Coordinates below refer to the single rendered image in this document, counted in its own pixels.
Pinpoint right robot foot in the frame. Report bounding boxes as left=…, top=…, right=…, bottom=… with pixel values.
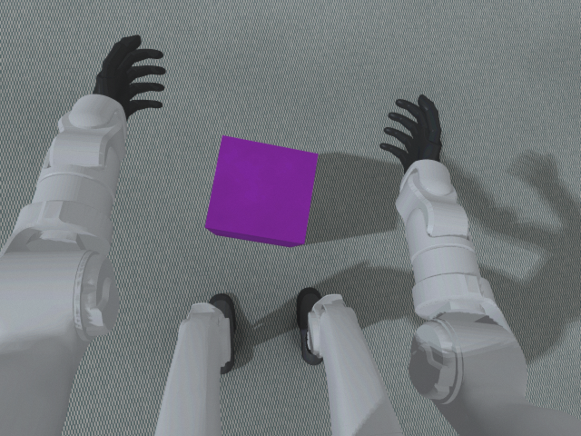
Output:
left=297, top=287, right=323, bottom=365

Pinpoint right robot upper arm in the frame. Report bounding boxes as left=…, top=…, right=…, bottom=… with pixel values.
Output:
left=409, top=318, right=581, bottom=436

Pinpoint right robot forearm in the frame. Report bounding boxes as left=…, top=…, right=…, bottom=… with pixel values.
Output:
left=396, top=160, right=527, bottom=387

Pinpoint robot right shin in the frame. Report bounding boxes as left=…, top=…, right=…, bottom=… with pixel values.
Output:
left=307, top=294, right=358, bottom=355

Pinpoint left robot upper arm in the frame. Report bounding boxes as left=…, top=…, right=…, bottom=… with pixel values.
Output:
left=0, top=250, right=120, bottom=436

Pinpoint carton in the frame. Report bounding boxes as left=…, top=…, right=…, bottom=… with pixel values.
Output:
left=205, top=135, right=318, bottom=247

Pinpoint left robot hand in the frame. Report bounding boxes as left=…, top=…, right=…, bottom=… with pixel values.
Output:
left=93, top=35, right=166, bottom=122

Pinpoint left robot forearm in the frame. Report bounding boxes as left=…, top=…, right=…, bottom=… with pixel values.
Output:
left=0, top=94, right=127, bottom=258

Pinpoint right robot hand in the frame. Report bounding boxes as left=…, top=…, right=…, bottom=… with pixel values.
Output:
left=379, top=94, right=442, bottom=175

